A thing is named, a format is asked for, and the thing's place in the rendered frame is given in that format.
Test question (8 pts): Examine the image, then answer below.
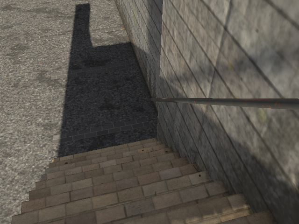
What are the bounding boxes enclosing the stairs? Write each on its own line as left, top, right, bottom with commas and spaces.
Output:
11, 137, 277, 224

